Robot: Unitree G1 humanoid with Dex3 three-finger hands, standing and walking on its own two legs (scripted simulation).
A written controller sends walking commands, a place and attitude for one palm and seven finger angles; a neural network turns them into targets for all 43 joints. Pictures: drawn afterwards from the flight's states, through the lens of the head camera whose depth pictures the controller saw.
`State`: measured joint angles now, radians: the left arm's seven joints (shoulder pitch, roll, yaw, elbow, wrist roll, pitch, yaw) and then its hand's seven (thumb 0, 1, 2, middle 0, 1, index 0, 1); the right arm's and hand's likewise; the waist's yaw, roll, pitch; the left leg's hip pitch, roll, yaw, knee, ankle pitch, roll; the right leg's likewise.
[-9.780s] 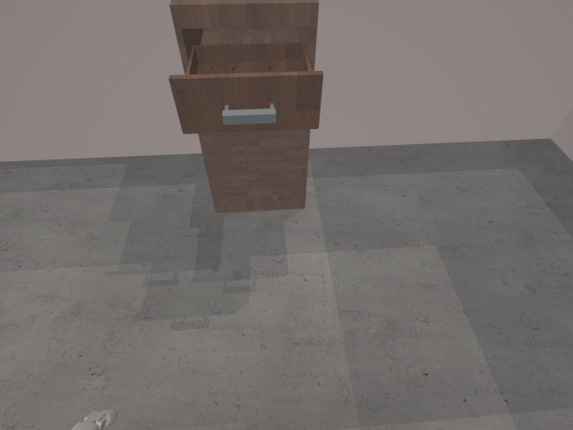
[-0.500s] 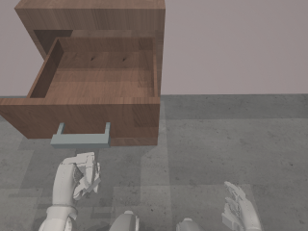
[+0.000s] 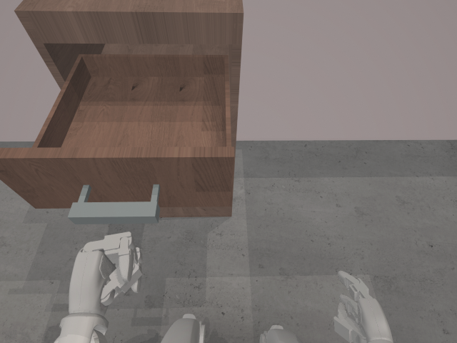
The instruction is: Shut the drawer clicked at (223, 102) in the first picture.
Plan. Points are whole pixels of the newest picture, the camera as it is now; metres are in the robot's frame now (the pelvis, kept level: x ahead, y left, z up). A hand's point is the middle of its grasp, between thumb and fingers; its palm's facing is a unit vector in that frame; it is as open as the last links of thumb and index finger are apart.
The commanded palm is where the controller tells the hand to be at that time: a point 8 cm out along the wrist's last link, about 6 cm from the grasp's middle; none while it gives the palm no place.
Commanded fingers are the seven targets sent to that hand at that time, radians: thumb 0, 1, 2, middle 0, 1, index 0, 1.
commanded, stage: push the drawer shut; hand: left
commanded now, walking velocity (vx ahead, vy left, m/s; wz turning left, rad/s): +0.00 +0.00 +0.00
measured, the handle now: (118, 201) +0.33 +0.20 +0.06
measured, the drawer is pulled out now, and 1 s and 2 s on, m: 0.30 0.23 0.11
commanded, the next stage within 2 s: none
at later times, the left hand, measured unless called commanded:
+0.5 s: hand (142, 247) +0.26 +0.15 +0.05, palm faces +0.05 -1.00 -0.05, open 3.1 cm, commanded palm +0.26 +0.21 +0.06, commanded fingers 0.00 0.90 0.90 -1.40 -1.60 -1.40 -1.60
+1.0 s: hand (143, 210) +0.32 +0.16 +0.05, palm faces +0.04 -1.00 -0.03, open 3.1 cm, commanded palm +0.31 +0.21 +0.06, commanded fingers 0.00 0.90 0.90 -1.40 -1.60 -1.40 -1.60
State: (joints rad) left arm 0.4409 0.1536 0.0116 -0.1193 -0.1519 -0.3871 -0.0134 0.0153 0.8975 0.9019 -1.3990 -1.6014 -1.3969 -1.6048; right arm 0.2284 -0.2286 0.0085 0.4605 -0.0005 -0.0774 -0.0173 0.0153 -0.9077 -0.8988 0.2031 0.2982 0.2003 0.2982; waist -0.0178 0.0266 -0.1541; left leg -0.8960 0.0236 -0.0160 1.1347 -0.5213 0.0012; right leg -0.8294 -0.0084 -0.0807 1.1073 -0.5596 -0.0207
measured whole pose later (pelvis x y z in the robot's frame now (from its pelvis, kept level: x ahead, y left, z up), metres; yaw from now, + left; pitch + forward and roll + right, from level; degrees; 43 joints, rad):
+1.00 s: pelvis -0.03 +0.00 +0.00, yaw +0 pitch +15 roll -2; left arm -0.16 0.22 0.12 0.41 -0.18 -0.38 -0.06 0.00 0.72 0.90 -1.40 -1.60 -1.40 -1.60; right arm 0.21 -0.24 0.03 0.60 0.02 -0.08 -0.05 0.01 -0.91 -0.90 0.20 0.30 0.20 0.30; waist -0.04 0.03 -0.12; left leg -0.91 0.02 -0.02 1.10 -0.46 0.00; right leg -0.84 -0.01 -0.08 1.07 -0.50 -0.02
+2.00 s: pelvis -0.03 +0.00 +0.00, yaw -1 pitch +20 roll -2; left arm -0.70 0.33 0.31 1.01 -0.09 -0.48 -0.05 0.04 0.78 0.93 -1.40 -1.60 -1.40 -1.60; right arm 0.30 -0.26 0.02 0.66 -0.01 0.02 -0.02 0.01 -0.91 -0.90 0.20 0.30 0.20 0.30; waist -0.12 0.03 -0.12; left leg -1.01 0.04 -0.01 1.12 -0.45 0.00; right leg -0.95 0.01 -0.07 1.09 -0.49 -0.02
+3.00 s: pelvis -0.03 +0.02 -0.02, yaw -3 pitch +28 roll -5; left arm -1.15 0.60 0.42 1.33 0.04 -0.40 -0.07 0.00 0.64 0.93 -1.40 -1.60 -1.40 -1.60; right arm 0.40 -0.26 0.07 0.65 -0.06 0.08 0.02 0.01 -0.91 -0.90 0.20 0.30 0.20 0.30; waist -0.25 0.04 -0.11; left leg -1.23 0.05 -0.04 1.21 -0.48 0.03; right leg -1.14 0.02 -0.09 1.12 -0.48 0.00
